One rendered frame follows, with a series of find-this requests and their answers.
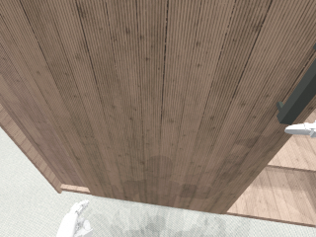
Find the robot right hand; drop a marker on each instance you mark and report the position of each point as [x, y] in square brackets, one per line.
[302, 129]

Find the robot left hand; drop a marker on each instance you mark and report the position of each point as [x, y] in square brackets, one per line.
[71, 223]

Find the wardrobe door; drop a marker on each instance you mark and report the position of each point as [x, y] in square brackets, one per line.
[165, 102]
[20, 102]

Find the handle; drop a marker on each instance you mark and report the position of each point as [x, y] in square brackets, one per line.
[299, 98]

